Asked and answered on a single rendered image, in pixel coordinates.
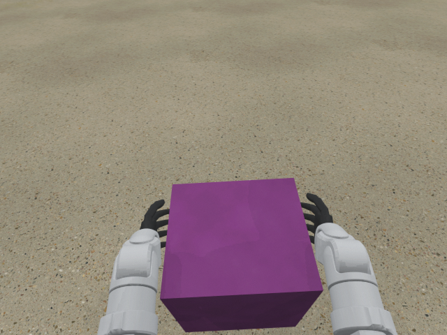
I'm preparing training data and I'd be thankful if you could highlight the right robot hand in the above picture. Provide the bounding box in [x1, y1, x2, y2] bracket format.
[300, 193, 333, 244]

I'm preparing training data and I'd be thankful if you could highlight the robot left forearm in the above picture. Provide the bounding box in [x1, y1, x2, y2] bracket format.
[97, 228, 161, 335]

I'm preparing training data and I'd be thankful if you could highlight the robot right forearm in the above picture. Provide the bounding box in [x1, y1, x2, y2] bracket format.
[314, 223, 397, 335]

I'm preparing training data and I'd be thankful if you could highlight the carton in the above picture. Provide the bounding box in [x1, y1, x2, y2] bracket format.
[160, 178, 323, 332]

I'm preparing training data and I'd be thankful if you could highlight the left robot hand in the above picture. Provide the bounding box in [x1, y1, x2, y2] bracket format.
[140, 200, 170, 248]

